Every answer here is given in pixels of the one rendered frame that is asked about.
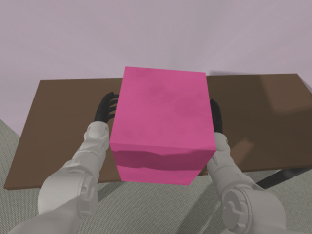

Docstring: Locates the right robot upper arm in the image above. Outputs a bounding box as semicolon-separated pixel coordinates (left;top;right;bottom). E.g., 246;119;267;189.
222;187;308;234

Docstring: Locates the right robot hand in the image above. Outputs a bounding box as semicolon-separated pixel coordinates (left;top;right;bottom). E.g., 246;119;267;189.
210;99;223;134

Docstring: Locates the left robot hand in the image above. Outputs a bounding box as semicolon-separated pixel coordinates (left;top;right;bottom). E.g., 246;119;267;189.
94;92;119;124

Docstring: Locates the robot left forearm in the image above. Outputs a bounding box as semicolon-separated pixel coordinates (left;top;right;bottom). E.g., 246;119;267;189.
37;121;109;213

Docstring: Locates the table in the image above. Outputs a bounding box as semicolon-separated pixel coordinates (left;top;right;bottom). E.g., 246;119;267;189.
3;73;312;191

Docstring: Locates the robot right forearm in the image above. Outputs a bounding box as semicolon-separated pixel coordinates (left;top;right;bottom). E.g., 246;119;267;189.
207;132;287;226

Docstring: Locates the left robot upper arm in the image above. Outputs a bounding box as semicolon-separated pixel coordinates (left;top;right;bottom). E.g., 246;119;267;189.
7;173;98;234

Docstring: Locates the carton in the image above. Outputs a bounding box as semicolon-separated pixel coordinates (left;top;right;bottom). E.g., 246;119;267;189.
109;66;216;186

